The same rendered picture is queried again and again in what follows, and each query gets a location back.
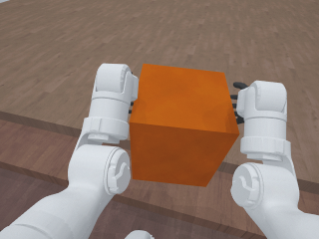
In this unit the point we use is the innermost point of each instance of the robot left upper arm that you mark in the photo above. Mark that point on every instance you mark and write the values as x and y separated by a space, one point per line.
96 173

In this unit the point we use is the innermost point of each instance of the robot right hand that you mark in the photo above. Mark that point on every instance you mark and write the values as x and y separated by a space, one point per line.
242 86

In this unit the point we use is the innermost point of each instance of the robot right upper arm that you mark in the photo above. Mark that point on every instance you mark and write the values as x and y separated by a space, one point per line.
270 194

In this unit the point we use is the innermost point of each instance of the right robot forearm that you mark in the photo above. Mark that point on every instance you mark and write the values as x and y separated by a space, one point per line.
263 107

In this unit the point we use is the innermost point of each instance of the carton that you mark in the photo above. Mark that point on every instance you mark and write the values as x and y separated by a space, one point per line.
182 125

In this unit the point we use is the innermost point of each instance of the left robot forearm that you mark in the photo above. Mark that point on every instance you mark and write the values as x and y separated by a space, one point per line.
115 87

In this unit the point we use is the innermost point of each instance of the robot left hand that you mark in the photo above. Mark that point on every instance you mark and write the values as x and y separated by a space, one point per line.
132 103

